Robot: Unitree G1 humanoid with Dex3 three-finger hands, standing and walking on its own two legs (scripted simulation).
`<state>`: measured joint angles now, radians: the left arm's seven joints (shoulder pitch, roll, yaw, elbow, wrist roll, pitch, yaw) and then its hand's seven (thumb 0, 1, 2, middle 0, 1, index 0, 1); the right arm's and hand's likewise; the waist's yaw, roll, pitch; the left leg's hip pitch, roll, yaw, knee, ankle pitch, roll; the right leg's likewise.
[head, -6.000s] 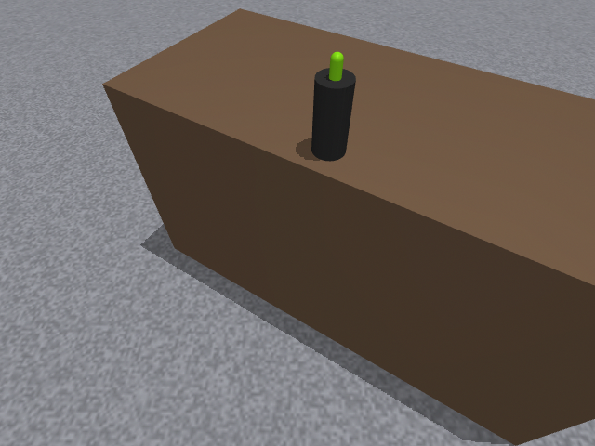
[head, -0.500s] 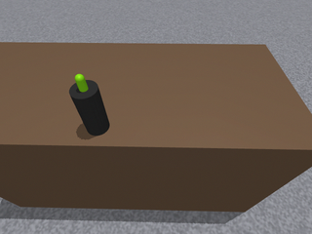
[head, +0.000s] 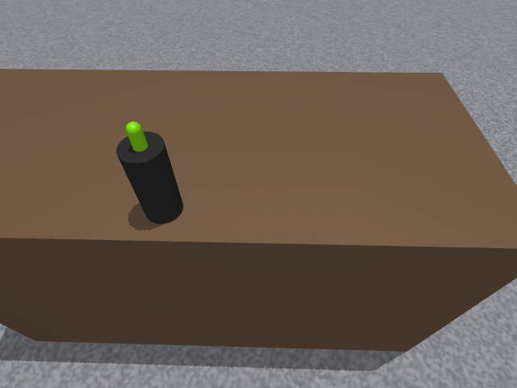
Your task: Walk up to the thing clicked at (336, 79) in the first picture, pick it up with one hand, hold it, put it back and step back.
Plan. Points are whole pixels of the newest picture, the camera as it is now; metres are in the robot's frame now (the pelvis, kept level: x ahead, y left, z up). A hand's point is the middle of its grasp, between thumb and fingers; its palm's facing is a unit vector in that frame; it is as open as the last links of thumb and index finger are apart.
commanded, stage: rise first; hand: left
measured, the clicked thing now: (150, 172) +0.44 +0.21 +0.07
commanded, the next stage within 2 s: go down in 1.82 s
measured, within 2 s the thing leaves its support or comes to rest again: neither
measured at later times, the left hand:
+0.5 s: hand (108, 350) +0.19 +0.25 -0.08, palm faces +0.23 -0.90 -0.36, open 16.0 cm
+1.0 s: hand (82, 325) +0.19 +0.25 +0.05, palm faces +0.27 -0.88 -0.40, open 17.5 cm
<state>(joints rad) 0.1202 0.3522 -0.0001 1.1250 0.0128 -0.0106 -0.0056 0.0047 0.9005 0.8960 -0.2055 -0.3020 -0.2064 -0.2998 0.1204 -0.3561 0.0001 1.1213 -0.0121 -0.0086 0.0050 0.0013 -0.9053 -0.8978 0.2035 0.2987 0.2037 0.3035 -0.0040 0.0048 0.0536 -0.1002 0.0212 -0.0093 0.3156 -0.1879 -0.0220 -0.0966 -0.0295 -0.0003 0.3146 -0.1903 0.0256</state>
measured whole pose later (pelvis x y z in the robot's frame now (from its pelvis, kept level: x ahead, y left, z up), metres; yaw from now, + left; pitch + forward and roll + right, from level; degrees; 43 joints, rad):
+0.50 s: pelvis +0.01 +0.00 -0.01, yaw +0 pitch +1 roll +0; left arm 0.26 0.29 0.14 0.48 -0.04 -0.07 0.08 0.00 -0.23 0.11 -0.07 -0.06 -0.07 -0.05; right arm 0.21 -0.24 -0.08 0.68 0.04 -0.06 -0.07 0.00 0.20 -0.13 0.06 0.05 0.06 0.06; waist 0.02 0.02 0.00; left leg -0.20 0.03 -0.01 0.43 -0.26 -0.02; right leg -0.19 -0.03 0.00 0.43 -0.26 0.02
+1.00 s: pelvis +0.00 -0.01 -0.01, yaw +1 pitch -2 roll +0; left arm 0.46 0.31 0.22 -0.07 -0.05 -0.15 0.03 -0.01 -0.53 0.00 -0.05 -0.04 -0.05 -0.04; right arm 0.24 -0.24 -0.13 0.64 0.02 -0.07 -0.05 -0.01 0.52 -0.02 0.06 0.05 0.06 0.05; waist 0.04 0.05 0.04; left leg -0.13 0.03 -0.02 0.42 -0.25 -0.03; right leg -0.12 -0.03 -0.01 0.42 -0.26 0.02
